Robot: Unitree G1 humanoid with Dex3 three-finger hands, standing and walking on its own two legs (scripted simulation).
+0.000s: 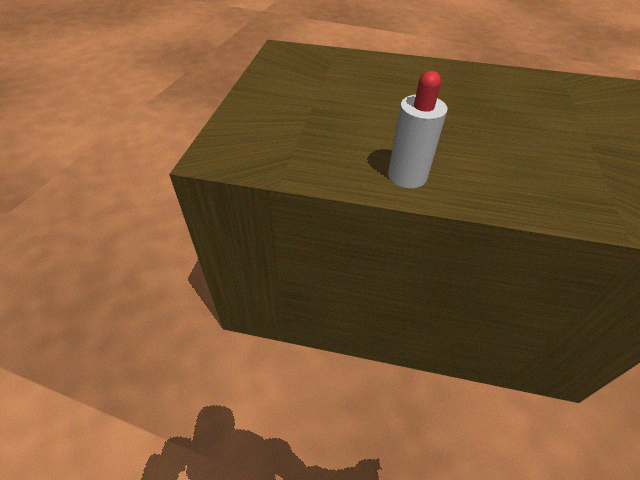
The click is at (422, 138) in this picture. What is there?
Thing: necked bottle
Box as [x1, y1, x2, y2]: [388, 71, 447, 187]
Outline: 434,71 427,71 423,73 419,79 416,94 405,97 401,102 388,170 388,176 393,182 404,187 416,187 425,182 446,113 446,105 436,97 440,84 440,77
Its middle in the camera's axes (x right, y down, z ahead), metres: +0.20 -0.22 +0.78
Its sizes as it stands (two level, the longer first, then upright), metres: 0.088 0.088 0.235
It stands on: a support 0.70 m high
